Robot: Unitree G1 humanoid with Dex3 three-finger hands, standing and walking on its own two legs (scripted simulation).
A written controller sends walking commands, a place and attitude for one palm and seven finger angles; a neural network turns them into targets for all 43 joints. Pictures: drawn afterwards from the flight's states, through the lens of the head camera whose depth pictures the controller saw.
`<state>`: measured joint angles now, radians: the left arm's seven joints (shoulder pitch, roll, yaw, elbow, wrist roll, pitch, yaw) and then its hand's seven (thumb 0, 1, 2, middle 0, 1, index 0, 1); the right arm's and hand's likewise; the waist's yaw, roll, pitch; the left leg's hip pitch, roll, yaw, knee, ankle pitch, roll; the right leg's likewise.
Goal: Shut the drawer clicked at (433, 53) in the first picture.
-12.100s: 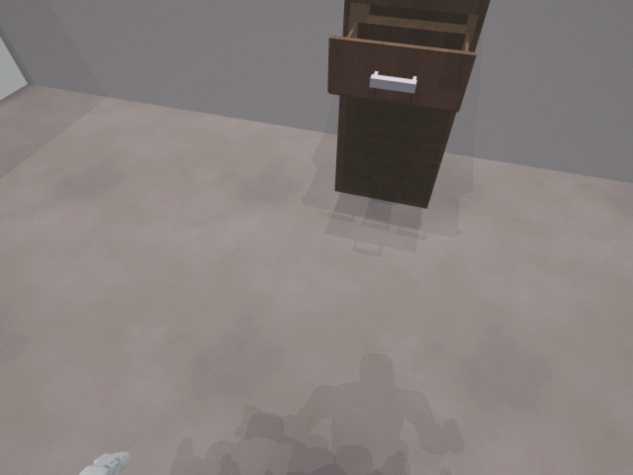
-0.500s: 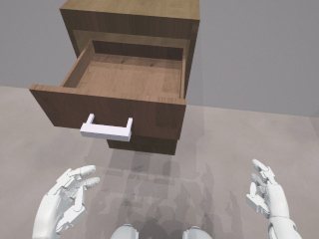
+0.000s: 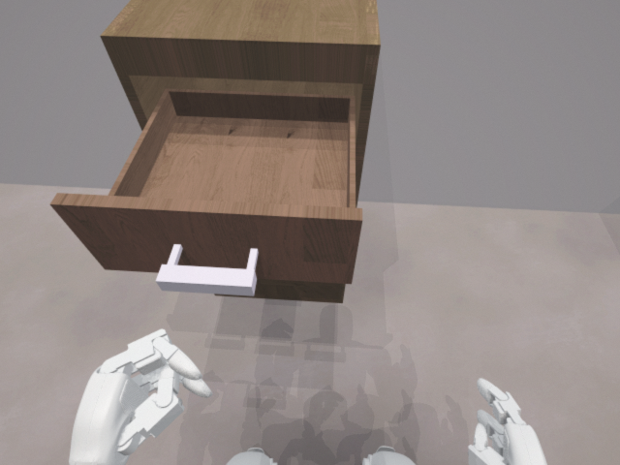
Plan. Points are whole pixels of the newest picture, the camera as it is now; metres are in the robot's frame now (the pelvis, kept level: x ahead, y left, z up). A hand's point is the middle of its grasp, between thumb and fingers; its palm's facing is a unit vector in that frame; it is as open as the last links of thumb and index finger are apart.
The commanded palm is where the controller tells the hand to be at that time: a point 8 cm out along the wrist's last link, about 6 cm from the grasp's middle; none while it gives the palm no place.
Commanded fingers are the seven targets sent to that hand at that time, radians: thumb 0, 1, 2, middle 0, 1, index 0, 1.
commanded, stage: raise the hand and make a fist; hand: left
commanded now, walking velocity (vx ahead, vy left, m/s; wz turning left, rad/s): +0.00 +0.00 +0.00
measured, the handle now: (211, 266) +0.37 +0.16 +0.03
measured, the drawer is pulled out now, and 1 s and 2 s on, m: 0.30 0.30 0.30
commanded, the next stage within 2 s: bring the fist close to the handle in 0.94 s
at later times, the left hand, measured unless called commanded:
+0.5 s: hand (185, 391) +0.18 +0.12 +0.13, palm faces -0.02 -1.00 -0.03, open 3.2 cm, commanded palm +0.14 +0.17 +0.13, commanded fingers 0.00 0.90 0.90 -1.40 -1.60 -1.40 -1.60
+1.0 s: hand (194, 386) +0.18 +0.11 +0.13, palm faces -0.01 -1.00 -0.05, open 3.2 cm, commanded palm +0.14 +0.17 +0.13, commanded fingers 0.00 0.90 0.90 -1.40 -1.60 -1.40 -1.60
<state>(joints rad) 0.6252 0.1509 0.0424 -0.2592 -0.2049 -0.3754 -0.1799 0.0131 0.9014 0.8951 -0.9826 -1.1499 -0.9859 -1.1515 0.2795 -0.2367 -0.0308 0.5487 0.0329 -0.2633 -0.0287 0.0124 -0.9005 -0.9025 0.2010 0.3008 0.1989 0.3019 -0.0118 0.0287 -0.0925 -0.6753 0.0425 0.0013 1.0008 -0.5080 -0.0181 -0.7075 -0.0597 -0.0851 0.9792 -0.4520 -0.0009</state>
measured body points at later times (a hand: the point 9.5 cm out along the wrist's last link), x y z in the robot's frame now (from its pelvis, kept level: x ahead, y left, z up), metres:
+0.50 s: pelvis +0.01 +0.01 +0.01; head +0.03 +0.00 +0.46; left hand +0.18 +0.18 +0.13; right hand +0.21 -0.19 -0.05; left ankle -0.01 +0.13 -0.68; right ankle +0.02 -0.12 -0.68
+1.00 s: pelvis +0.02 -0.01 +0.01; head +0.03 -0.03 +0.46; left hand +0.18 +0.17 +0.13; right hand +0.21 -0.23 -0.05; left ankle -0.01 +0.13 -0.68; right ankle +0.02 -0.12 -0.68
